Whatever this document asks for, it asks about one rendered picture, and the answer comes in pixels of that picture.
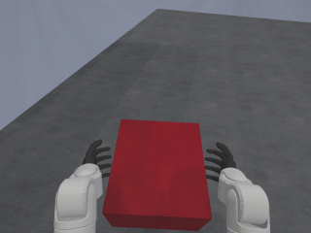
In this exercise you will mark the robot right forearm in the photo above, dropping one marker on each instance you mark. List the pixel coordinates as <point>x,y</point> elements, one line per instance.
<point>247,205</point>

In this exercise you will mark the robot left hand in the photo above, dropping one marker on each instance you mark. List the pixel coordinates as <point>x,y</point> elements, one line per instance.
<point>92,159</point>

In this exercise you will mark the robot right hand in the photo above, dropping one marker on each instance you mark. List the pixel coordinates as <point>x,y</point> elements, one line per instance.
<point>225,162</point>

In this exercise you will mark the robot left forearm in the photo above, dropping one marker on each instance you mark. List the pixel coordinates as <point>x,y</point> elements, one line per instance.
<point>75,206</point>

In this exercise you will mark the carton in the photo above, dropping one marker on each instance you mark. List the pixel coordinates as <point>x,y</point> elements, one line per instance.
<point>158,178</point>

